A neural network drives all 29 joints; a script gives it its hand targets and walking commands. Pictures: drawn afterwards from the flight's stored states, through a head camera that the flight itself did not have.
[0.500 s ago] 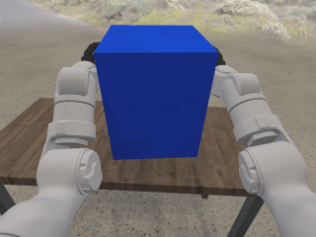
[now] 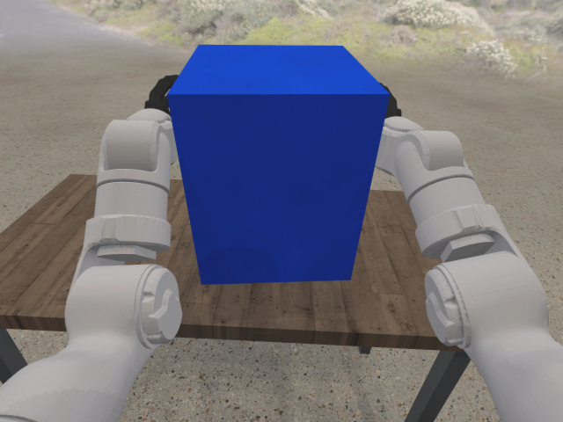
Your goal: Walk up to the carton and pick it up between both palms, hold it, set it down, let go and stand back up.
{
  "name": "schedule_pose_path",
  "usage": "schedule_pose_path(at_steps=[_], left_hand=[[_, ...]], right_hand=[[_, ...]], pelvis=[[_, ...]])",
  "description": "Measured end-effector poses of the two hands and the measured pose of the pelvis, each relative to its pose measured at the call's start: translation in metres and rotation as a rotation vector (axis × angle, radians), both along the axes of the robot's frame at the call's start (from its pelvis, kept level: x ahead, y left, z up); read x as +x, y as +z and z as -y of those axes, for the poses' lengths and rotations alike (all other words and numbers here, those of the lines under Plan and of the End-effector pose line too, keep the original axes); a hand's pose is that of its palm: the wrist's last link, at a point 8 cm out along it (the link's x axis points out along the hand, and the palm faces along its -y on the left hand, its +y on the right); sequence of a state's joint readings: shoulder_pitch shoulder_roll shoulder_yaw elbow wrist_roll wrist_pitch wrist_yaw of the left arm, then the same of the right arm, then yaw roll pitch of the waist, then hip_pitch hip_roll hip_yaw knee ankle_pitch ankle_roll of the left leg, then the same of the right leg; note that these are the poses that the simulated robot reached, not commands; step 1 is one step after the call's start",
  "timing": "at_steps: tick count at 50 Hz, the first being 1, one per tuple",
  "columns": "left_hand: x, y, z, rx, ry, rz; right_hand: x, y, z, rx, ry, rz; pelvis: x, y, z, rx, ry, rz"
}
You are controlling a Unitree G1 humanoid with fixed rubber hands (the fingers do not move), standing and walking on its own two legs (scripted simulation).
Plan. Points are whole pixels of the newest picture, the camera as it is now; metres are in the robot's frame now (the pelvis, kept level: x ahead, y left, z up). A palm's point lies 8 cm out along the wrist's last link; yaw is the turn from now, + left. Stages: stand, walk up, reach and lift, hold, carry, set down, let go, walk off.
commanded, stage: hold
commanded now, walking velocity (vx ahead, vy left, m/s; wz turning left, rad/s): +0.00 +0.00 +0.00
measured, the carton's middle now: (274, 161) +0.38 +0.00 +0.28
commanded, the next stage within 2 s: none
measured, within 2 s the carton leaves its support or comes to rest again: neither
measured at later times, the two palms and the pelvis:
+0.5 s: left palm (158, 126) +0.38 +0.15 +0.32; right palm (382, 134) +0.37 -0.14 +0.32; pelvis +0.00 +0.00 +0.00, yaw +0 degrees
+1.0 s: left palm (160, 130) +0.38 +0.15 +0.32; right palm (386, 136) +0.37 -0.14 +0.32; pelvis +0.00 +0.00 +0.00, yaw +0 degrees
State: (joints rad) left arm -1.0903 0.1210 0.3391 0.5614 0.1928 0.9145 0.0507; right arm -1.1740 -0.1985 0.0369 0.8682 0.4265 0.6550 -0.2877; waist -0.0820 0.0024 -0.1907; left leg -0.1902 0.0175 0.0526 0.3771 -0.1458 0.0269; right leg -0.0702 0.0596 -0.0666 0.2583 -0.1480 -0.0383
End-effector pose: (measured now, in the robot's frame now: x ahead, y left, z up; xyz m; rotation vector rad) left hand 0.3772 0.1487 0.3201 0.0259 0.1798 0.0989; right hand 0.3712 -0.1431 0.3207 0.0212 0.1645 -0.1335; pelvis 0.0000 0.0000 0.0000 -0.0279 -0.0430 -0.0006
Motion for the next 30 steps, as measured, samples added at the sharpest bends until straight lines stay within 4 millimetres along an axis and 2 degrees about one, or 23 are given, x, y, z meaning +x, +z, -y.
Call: schedule_pose_path(at_steps=[30], left_hand=[[0.0036,0.0012,-0.0013,0.012,0.005,0.002]], right_hand=[[0.0046,-0.0027,-0.0014,0.008,0.004,-0.004]], pelvis=[[0.0020,0.0002,-0.0029,0.000,-0.006,-0.007]])
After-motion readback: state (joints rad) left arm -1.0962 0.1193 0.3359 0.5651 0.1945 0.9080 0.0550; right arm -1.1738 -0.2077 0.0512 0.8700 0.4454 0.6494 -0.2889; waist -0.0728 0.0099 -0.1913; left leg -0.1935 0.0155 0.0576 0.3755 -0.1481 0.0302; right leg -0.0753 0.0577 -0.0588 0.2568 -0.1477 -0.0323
